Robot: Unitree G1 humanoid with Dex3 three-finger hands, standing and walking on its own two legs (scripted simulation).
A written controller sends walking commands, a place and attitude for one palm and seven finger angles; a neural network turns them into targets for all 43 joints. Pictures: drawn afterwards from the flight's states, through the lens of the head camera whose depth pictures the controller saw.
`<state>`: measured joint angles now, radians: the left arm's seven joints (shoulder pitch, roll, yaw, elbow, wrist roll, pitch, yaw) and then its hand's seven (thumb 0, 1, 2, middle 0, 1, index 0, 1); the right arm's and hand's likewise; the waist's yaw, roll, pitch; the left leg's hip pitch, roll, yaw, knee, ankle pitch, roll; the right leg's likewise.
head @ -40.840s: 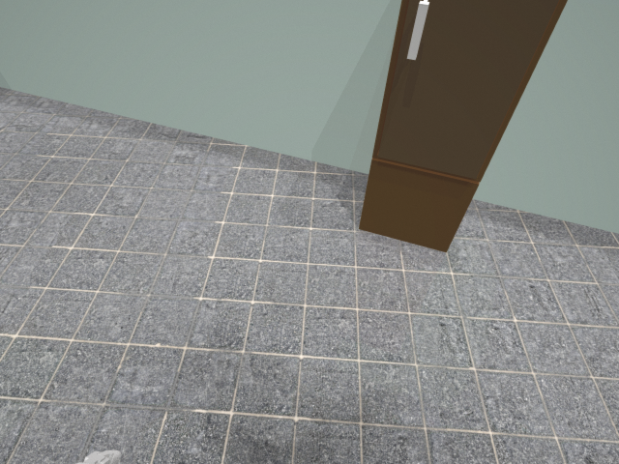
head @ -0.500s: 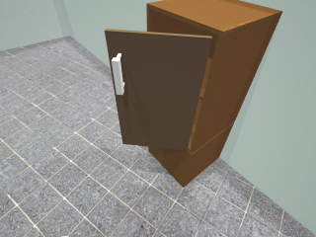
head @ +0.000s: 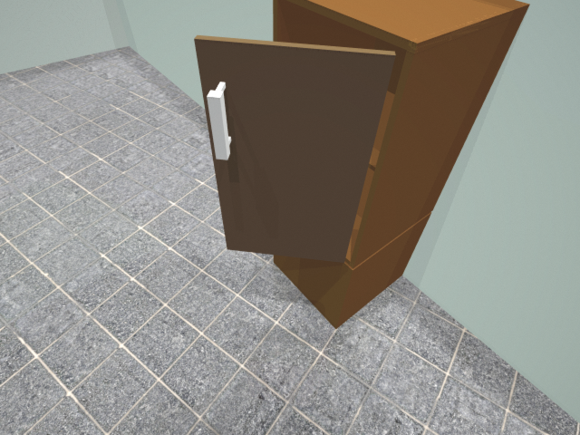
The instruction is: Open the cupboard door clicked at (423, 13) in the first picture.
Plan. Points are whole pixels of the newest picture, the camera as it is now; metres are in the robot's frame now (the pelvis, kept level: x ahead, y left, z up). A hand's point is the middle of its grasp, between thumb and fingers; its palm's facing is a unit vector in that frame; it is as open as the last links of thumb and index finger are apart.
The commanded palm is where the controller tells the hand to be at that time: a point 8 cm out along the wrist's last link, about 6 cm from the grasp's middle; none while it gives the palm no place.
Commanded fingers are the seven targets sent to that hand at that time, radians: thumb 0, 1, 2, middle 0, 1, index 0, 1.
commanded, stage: shuffle to correct the standing spot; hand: left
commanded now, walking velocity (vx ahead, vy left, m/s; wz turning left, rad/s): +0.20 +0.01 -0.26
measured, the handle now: (222, 121) +0.64 +0.18 +0.10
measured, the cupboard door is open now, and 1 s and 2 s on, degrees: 44 44 44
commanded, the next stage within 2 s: come to a stop and stand still in 0.32 s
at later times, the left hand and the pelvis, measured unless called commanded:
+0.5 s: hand out of the picture +0.09 +0.18 -0.18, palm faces -0.06 -0.99 -0.13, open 7.4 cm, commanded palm none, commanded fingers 0.00 0.90 0.90 -0.20 -0.30 -0.20 -0.30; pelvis +0.08 +0.02 +0.00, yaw -5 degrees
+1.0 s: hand (182, 412) +0.20 +0.19 -0.19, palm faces +0.00 -0.99 -0.16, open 7.2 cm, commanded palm none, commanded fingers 0.00 0.90 0.90 -0.20 -0.30 -0.20 -0.30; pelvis +0.10 +0.03 -0.01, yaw -3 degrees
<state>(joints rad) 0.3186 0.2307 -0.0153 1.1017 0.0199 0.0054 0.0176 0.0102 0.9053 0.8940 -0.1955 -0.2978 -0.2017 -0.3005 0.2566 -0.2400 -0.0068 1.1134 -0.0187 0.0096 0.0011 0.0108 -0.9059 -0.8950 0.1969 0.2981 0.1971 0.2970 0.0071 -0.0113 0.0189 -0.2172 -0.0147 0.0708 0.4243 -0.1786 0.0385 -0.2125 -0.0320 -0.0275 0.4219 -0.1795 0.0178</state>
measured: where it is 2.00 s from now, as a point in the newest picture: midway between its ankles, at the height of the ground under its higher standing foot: outside the picture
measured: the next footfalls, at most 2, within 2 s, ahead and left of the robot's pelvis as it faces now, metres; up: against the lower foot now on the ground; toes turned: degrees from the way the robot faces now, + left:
right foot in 0.68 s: +0.21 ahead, -0.14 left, +0.00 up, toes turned -10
right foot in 1.12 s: +0.13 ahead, -0.11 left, +0.00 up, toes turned -3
